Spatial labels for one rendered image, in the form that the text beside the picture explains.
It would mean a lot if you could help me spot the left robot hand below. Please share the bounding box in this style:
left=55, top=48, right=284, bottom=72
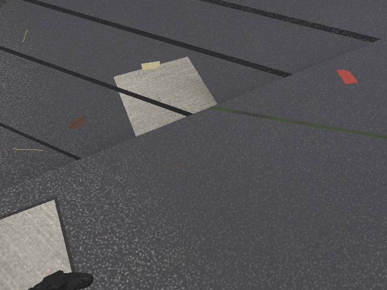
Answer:
left=28, top=270, right=93, bottom=290

